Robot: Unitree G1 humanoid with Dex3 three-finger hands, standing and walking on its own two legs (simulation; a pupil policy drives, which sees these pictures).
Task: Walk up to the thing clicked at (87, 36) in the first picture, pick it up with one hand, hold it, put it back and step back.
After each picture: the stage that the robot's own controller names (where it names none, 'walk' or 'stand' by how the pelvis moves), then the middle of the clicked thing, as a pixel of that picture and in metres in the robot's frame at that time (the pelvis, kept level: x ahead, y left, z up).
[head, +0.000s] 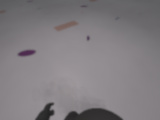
stand; (88, 38) +1.92 +0.17 -0.72
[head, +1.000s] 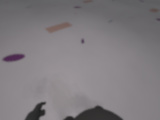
walk; (82, 41) +1.78 +0.20 -0.72
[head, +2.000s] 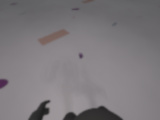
walk; (80, 55) +1.18 +0.22 -0.71
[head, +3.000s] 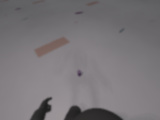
walk; (79, 73) +0.75 +0.24 -0.70
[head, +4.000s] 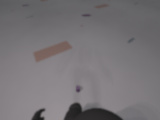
walk; (78, 88) +0.47 +0.20 -0.70
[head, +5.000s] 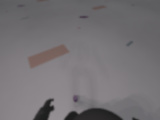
stand; (75, 98) +0.34 +0.18 -0.72
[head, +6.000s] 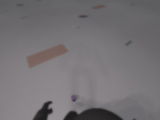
stand; (73, 98) +0.34 +0.20 -0.72
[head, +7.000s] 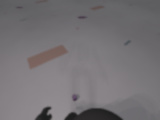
stand; (74, 97) +0.36 +0.20 -0.73
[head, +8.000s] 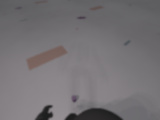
stand; (74, 98) +0.34 +0.21 -0.73
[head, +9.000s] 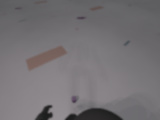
stand; (73, 99) +0.34 +0.21 -0.73
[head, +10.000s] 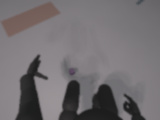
go down; (71, 71) +0.40 +0.18 -0.48
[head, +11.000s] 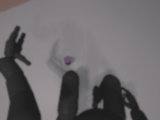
go down; (67, 61) +0.44 +0.20 -0.32
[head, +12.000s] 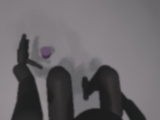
close in; (46, 53) +0.43 +0.24 -0.24
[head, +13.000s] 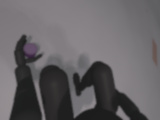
close; (30, 51) +0.43 +0.26 -0.23
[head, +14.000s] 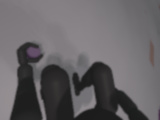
lift; (33, 53) +0.41 +0.25 -0.23
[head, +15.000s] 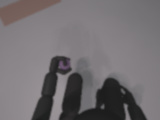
lift; (65, 66) +0.34 +0.21 -0.05
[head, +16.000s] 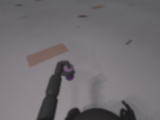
hold; (69, 72) +0.33 +0.17 +0.04
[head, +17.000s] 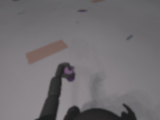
hold; (69, 73) +0.32 +0.17 +0.00
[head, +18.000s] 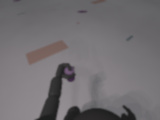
crouch; (70, 74) +0.32 +0.17 +0.00
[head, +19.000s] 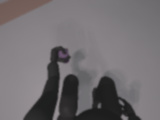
crouch; (64, 56) +0.43 +0.19 -0.10
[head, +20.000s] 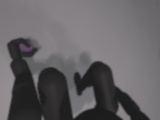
lower; (27, 49) +0.43 +0.27 -0.23
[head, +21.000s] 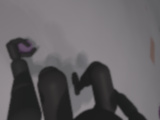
lower; (26, 49) +0.43 +0.27 -0.24
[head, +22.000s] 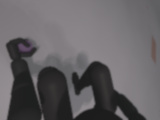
lower; (26, 49) +0.43 +0.27 -0.23
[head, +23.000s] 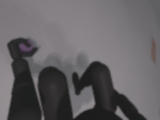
lower; (27, 49) +0.43 +0.27 -0.24
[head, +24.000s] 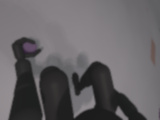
draw back; (30, 49) +0.43 +0.26 -0.24
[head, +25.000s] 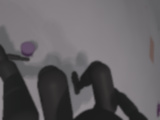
withdraw; (27, 49) +0.42 +0.26 -0.24
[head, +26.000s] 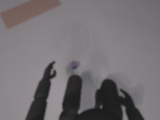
walk; (74, 65) +0.44 +0.18 -0.41
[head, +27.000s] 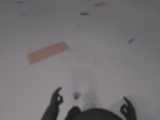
stand; (76, 95) +0.37 +0.16 -0.66
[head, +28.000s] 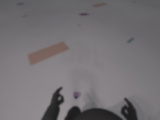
stand; (75, 95) +0.38 +0.17 -0.67
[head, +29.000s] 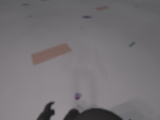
stand; (77, 96) +0.38 +0.15 -0.71
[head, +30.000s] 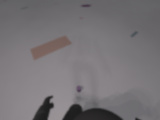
walk; (78, 89) +0.40 +0.15 -0.71
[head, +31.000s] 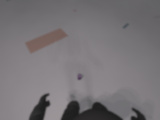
walk; (79, 76) +0.54 +0.13 -0.71
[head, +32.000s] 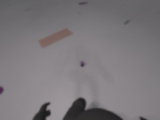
walk; (82, 64) +0.85 +0.24 -0.70
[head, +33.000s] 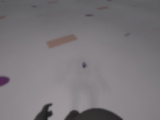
stand; (84, 65) +1.02 +0.17 -0.71
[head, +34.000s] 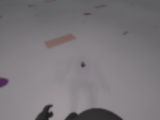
stand; (82, 64) +1.01 +0.18 -0.73
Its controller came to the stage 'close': yes
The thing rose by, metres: 0.72
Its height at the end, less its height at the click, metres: +0.00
